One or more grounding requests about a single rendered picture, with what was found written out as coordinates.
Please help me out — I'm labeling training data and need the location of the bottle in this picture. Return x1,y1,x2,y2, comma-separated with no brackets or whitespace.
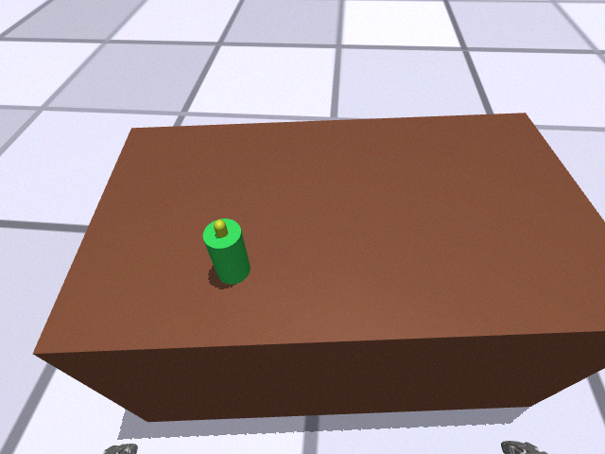
203,218,251,285

